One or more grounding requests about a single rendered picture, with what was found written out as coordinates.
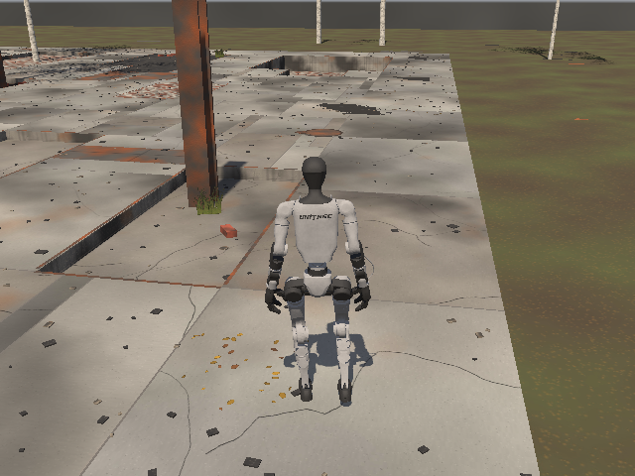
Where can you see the humanoid robot torso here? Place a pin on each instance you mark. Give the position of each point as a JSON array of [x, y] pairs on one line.
[[316, 231]]

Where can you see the robot left upper arm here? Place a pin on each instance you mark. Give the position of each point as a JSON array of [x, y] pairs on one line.
[[284, 210]]

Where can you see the left robot forearm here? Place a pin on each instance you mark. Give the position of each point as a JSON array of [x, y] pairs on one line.
[[275, 269]]

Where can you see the left robot hand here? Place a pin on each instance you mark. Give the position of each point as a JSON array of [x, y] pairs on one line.
[[270, 299]]

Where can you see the robot right upper arm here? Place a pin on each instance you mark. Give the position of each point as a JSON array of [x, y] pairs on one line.
[[346, 208]]

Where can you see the right robot forearm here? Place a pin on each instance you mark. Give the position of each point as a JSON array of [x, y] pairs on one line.
[[359, 268]]

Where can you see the robot right foot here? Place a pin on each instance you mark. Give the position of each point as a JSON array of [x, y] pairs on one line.
[[344, 394]]

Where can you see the right robot hand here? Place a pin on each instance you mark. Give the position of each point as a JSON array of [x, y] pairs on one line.
[[364, 296]]

